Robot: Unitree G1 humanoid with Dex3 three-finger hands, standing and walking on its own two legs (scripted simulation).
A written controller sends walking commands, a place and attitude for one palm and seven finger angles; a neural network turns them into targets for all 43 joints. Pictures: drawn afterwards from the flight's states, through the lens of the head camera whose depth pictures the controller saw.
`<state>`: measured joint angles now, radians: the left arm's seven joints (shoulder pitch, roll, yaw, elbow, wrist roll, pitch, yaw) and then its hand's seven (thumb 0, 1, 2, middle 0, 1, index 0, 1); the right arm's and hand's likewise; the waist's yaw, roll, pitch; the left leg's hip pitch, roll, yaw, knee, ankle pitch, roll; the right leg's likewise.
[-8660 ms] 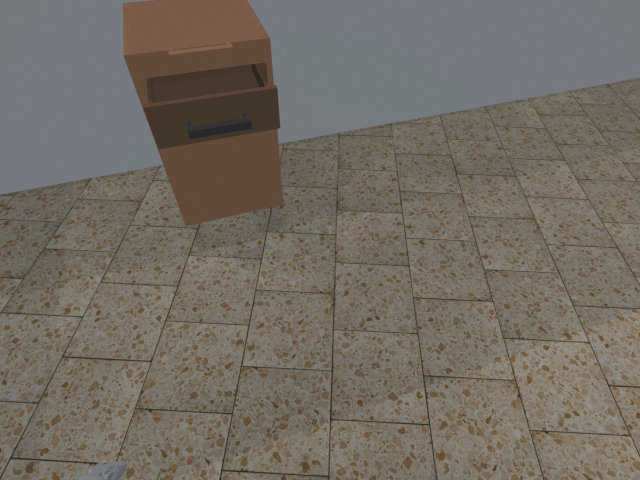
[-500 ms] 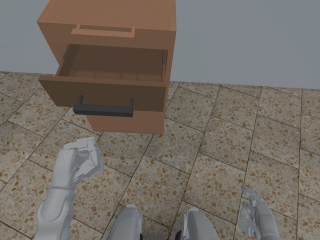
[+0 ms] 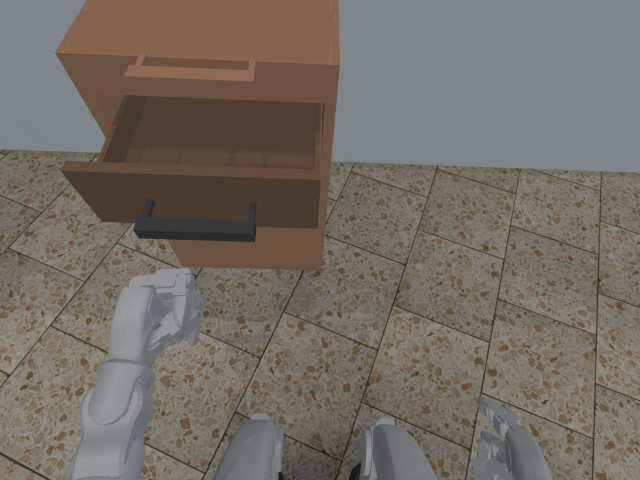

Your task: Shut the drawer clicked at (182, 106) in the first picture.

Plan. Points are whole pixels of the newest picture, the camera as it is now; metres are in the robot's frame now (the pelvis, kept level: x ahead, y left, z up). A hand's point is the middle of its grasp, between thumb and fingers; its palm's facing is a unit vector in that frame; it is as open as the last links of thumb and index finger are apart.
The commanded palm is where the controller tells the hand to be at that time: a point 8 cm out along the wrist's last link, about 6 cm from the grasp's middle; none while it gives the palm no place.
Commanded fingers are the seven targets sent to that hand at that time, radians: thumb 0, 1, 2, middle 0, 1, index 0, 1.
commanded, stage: raise the hand and make a fist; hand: left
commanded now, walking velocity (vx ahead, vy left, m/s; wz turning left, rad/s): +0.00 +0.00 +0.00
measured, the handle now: (199, 218) +0.50 +0.22 -0.07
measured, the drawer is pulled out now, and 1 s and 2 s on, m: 0.17 0.17 0.17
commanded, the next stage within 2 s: bring the fist close to the handle in 0.18 s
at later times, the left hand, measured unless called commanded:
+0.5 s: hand (196, 315) +0.31 +0.17 +0.00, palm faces +0.00 -1.00 -0.03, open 3.3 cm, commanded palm +0.29 +0.22 +0.01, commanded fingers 0.00 0.90 0.90 -1.40 -1.60 -1.40 -1.60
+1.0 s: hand (213, 288) +0.36 +0.16 -0.04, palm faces -0.02 -1.00 -0.03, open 3.3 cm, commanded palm +0.35 +0.21 -0.04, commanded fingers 0.00 0.90 0.90 -1.40 -1.60 -1.40 -1.60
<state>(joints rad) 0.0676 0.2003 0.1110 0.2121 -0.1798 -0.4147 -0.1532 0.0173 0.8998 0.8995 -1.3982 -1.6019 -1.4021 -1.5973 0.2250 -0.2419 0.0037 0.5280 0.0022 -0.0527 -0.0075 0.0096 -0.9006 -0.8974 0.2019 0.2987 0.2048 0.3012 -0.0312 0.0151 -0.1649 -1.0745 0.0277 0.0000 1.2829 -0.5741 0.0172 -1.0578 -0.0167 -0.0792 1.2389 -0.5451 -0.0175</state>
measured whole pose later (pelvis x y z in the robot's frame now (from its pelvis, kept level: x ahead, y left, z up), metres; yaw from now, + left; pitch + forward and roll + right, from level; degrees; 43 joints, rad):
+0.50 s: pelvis -0.01 -0.02 -0.02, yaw +0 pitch +22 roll -2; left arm -0.05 0.23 0.18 0.38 -0.21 -0.48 -0.23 0.02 0.90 0.90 -1.40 -1.60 -1.41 -1.60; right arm 0.18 -0.25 0.01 0.54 0.00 -0.08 -0.03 0.01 -0.90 -0.90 0.20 0.30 0.20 0.30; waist -0.02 0.01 -0.18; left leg -1.15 0.03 -0.02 1.35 -0.58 -0.01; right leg -1.14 -0.01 -0.10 1.32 -0.57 -0.04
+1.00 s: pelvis -0.02 +0.00 -0.05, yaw -1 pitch +27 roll -2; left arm -0.31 0.25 0.22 0.58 -0.18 -0.50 -0.19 0.02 0.90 0.90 -1.40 -1.60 -1.40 -1.60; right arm 0.20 -0.26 0.01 0.59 -0.01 -0.05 -0.01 0.01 -0.90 -0.90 0.20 0.30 0.20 0.30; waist -0.07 0.02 -0.19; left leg -1.37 0.03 0.00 1.50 -0.61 0.01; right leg -1.36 -0.02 -0.08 1.46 -0.58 -0.03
